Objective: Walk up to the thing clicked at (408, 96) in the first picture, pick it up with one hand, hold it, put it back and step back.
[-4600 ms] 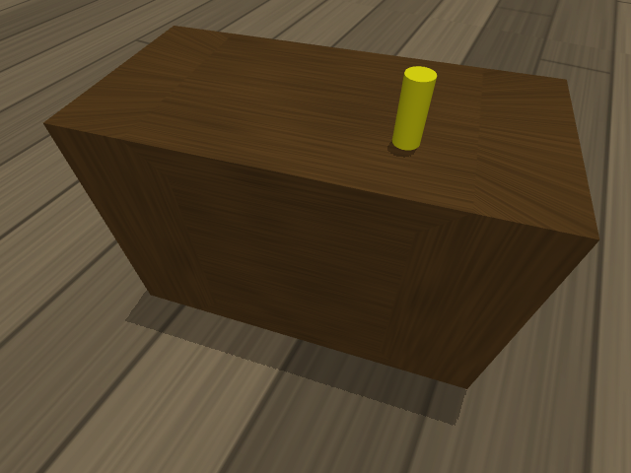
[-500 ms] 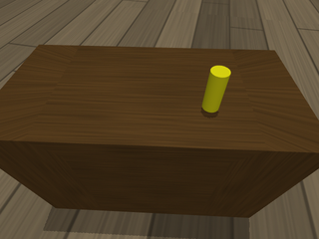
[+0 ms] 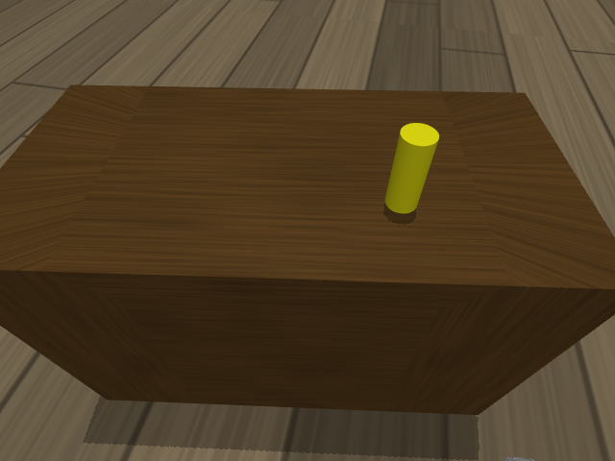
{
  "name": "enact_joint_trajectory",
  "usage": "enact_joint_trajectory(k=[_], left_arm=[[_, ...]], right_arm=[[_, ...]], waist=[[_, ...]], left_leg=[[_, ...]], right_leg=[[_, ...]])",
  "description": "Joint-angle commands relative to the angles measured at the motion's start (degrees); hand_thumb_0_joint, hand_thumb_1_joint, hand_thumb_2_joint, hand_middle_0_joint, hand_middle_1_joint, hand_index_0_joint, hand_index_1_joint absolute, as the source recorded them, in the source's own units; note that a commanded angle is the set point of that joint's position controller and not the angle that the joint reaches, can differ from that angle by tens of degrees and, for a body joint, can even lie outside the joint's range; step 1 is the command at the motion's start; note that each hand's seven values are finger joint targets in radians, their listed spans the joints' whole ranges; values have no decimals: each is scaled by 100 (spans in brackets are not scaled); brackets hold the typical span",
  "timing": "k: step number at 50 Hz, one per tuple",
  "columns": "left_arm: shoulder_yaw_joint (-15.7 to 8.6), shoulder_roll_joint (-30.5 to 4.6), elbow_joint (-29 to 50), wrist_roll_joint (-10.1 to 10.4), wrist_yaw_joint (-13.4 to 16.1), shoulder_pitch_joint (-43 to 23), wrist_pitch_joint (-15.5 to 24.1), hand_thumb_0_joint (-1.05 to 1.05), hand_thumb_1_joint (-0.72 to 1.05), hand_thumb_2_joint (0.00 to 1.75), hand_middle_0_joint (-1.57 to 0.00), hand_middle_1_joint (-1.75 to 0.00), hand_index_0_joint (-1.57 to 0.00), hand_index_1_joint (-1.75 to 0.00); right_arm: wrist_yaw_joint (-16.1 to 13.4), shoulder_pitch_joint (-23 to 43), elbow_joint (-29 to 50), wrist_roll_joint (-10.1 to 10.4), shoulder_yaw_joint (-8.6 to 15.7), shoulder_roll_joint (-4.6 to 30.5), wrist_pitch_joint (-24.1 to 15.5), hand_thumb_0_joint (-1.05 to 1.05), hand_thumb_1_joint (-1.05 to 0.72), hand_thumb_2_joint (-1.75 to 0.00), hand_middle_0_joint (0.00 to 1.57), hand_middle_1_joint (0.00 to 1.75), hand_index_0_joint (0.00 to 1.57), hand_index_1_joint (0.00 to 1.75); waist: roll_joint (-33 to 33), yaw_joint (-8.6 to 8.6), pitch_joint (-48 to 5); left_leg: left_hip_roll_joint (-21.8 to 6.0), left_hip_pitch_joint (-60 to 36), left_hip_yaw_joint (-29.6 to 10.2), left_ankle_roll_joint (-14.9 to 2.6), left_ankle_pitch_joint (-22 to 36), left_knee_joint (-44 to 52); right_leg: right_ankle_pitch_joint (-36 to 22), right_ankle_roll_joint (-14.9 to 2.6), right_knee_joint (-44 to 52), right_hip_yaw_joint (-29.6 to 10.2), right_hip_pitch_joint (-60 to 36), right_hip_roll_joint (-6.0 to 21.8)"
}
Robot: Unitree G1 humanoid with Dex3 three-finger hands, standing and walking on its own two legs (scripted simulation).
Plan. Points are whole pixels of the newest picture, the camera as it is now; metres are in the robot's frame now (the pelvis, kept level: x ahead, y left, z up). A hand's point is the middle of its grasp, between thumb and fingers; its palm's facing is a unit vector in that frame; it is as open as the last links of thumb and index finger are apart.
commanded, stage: stand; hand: right
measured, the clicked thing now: (409, 171) +0.55 -0.16 +0.04
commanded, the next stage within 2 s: rise first in 1.92 s
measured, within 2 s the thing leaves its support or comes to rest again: neither
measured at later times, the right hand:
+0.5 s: hand out of the picture +0.06 -0.26 -0.16, palm faces -0.04 +0.94 -0.34, open 7.3 cm
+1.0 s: hand out of the picture +0.07 -0.26 -0.16, palm faces -0.04 +0.94 -0.34, open 7.3 cm
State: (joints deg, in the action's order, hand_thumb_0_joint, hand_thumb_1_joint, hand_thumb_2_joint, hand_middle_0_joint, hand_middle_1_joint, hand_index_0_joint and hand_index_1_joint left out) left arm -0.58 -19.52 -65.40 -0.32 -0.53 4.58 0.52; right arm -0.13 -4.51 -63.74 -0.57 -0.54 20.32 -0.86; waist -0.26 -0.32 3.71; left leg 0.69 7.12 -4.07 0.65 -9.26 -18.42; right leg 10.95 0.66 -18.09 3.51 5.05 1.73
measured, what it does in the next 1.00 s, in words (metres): stands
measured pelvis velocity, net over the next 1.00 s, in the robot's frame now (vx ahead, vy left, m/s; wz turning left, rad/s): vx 0.00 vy -0.01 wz -0.01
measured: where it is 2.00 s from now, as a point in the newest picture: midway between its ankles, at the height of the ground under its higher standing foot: outside the picture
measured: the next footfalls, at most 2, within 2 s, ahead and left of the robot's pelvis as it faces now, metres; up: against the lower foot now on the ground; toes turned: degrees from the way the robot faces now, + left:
none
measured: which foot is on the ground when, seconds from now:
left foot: down 0.00-1.00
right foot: down 0.00-1.00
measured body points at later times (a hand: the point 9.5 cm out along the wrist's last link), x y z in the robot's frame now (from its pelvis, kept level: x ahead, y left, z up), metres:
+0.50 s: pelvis -0.01 -0.01 +0.00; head +0.01 -0.01 +0.45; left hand +0.06 +0.29 -0.13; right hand +0.06 -0.31 -0.14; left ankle +0.01 +0.13 -0.75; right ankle -0.01 -0.12 -0.75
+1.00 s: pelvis +0.00 -0.01 +0.00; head +0.02 -0.01 +0.45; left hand +0.08 +0.29 -0.13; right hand +0.07 -0.31 -0.13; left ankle +0.01 +0.13 -0.75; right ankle -0.01 -0.12 -0.75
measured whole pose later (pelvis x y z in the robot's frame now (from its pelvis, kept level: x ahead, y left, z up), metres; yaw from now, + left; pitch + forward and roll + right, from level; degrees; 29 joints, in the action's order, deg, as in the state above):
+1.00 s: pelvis +0.00 -0.01 +0.00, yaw -1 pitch -2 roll +0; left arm 0.1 -20.0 -64.9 -0.3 -0.6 5.9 0.7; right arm 0.0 -6.3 -64.2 -0.7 -1.0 20.4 -0.8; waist -0.2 -0.1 3.1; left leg -0.3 7.0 -3.6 1.5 -9.3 -17.9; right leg 11.1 -0.2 -18.4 3.0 5.6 0.8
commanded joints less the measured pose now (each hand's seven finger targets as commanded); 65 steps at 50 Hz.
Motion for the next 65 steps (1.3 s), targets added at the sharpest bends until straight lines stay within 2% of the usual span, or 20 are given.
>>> enact_joint_trajectory(k=[1,10,16,21,23,25,29,32,36,44,51,55,58,65], left_arm=[[-224,-1240,333,-19,91,-175,127,0,90,90,-20,-30,-20,-30],[-192,-1250,339,-8,85,-126,144,0,90,90,-20,-30,-20,-30],[-196,-1298,314,-18,82,-52,126,0,90,90,-20,-30,-20,-30],[-187,-1284,342,-23,79,-32,138,0,90,90,-20,-30,-20,-30],[-185,-1269,325,-28,78,-12,136,0,90,90,-20,-30,-20,-30],[-206,-1348,350,-23,84,-36,137,0,90,90,-20,-30,-20,-30],[-182,-1292,375,-12,77,12,150,0,90,90,-20,-30,-20,-30],[-179,-1266,358,5,79,0,129,0,90,90,-20,-30,-20,-30],[-175,-1291,356,-15,91,18,128,0,90,90,-20,-30,-20,-30],[-179,-1304,361,-2,85,-6,134,0,90,90,-20,-30,-20,-30],[-191,-1292,388,-3,88,-23,134,0,90,90,-20,-30,-20,-30],[-187,-1298,357,10,95,16,135,0,90,90,-20,-30,-20,-30],[-197,-1318,380,-12,99,-2,133,0,90,90,-20,-30,-20,-30],[-197,-1282,353,-6,83,-36,113,0,90,90,-20,-30,-20,-30]], right_arm=[[-44,211,293,19,233,1201,-87,0,-90,-90,20,30,20,30],[-33,106,241,18,231,1209,-91,0,-90,-90,20,30,20,30],[-21,60,211,13,212,1162,-76,0,-90,-90,20,30,20,30],[-11,1,209,1,214,1184,-76,0,-90,-90,20,30,20,30],[-15,29,200,3,218,1187,-70,0,-90,-90,20,30,20,30],[-19,-61,205,1,214,1167,-74,0,-90,-90,20,30,20,30],[-32,-22,217,10,205,1188,-99,0,-90,-90,20,30,20,30],[-47,-34,181,11,194,1218,-96,0,-90,-90,20,30,20,30],[-45,-10,212,17,194,1183,-87,0,-90,-90,20,30,20,30],[-46,-43,226,16,184,1181,-73,0,-90,-90,20,30,20,30],[-58,-40,259,11,193,1208,-90,0,-90,-90,20,30,20,30],[-54,-37,243,23,181,1174,-77,0,-90,-90,20,30,20,30],[-61,-27,281,21,196,1195,-74,0,-90,-90,20,30,20,30],[-58,-54,247,11,173,1189,-73,0,-90,-90,20,30,20,30]], waist=[[-32,15,-633],[-14,30,-549],[19,29,-442],[51,17,-421],[4,24,-357],[70,43,-510],[29,9,-639],[-112,8,-516],[36,7,-568],[24,26,-470],[-49,14,-661],[50,5,-493],[68,17,-639],[-39,29,-439]], left_leg=[[-705,-18,-416,-171,882,240],[-698,57,-408,-154,810,230],[-662,178,-429,-142,327,341],[-675,206,-430,-142,437,304],[-659,205,-419,-159,213,273],[-690,150,-430,-153,449,277],[-727,9,-398,-140,923,198],[-718,87,-389,-146,788,257],[-730,25,-381,-134,976,217],[-725,-21,-353,-126,774,234],[-743,-66,-324,-137,1041,184],[-732,-34,-343,-124,959,243],[-754,-124,-320,-140,1052,170],[-722,30,-336,-127,638,292]], right_leg=[[-540,-153,293,-545,-187,627],[-511,-172,336,-616,-149,646],[-50,-169,383,-621,-23,610],[-46,-172,383,-634,-15,600],[95,-159,431,-682,82,610],[-147,-192,365,-687,-46,640],[-669,-199,255,-651,-118,640],[-535,-185,278,-654,-84,618],[-698,-182,248,-596,-113,599],[-525,-199,314,-666,-2,621],[-891,-209,233,-676,-207,637],[-767,-184,289,-652,-99,605],[-918,-191,246,-648,-196,628],[-456,-183,317,-683,-55,597]])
